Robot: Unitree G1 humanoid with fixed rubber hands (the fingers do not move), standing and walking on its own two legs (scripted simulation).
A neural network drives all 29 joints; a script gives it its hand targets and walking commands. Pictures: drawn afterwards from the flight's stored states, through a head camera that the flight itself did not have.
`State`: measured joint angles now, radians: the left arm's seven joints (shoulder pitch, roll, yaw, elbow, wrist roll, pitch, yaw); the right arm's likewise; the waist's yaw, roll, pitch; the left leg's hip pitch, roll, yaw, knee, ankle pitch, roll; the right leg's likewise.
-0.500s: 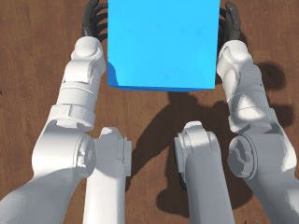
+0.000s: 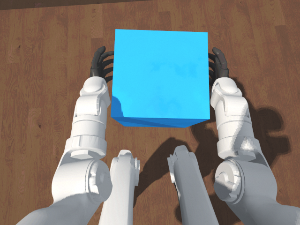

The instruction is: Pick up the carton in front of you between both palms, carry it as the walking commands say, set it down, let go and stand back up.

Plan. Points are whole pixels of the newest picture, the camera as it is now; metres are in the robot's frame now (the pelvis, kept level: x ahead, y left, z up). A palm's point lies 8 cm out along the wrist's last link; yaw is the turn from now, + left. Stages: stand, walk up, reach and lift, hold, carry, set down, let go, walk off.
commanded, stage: reach and lift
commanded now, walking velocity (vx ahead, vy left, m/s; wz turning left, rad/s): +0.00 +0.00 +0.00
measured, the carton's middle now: (157, 88) +0.47 -0.03 -0.13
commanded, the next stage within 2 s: none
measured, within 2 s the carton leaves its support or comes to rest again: neither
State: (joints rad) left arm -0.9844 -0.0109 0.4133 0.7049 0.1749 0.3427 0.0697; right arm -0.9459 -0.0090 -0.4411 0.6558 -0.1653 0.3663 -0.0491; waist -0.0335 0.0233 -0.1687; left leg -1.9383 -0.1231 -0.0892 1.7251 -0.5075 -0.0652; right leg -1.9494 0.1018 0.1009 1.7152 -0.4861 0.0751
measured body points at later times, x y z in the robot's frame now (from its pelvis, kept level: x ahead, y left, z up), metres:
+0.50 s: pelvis +0.05 +0.00 +0.14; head +0.19 -0.01 +0.57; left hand +0.45 +0.13 +0.10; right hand +0.44 -0.17 +0.09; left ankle +0.11 +0.13 -0.47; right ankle +0.11 -0.13 -0.47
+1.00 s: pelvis +0.10 +0.00 +0.26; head +0.10 +0.00 +0.71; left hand +0.41 +0.14 +0.25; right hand +0.40 -0.16 +0.24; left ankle +0.10 +0.13 -0.47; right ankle +0.11 -0.13 -0.47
